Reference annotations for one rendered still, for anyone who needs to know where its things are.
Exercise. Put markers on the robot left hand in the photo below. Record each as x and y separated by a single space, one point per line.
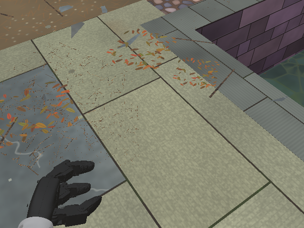
53 190

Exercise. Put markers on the robot left forearm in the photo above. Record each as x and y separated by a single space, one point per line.
35 222

